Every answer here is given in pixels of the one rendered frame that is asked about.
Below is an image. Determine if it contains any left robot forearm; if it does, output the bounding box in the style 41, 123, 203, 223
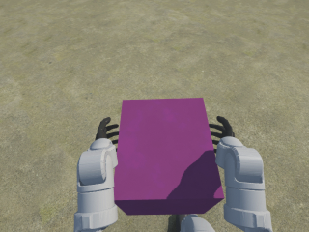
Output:
73, 138, 118, 232

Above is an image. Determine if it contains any left robot hand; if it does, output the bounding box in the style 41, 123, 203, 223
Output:
95, 117, 119, 152

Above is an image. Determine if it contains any right robot forearm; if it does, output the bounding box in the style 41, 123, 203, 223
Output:
215, 136, 273, 232

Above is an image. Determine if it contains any carton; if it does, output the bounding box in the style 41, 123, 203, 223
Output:
113, 98, 225, 216

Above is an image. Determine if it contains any right robot thigh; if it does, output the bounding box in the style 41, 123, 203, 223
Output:
181, 217, 215, 232

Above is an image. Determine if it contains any right robot hand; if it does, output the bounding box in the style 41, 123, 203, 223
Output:
209, 116, 235, 153

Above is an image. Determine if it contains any right robot foot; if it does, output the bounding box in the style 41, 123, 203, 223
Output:
176, 214, 188, 232

